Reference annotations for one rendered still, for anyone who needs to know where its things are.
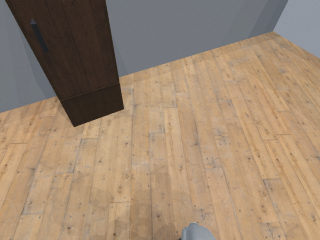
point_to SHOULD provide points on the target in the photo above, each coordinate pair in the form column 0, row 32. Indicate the right robot shin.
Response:
column 193, row 223

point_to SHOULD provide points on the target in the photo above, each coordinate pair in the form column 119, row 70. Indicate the cupboard door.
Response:
column 76, row 34

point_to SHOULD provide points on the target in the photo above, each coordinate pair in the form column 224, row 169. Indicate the handle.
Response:
column 39, row 36

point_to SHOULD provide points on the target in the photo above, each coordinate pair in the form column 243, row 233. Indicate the robot right thigh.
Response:
column 196, row 232

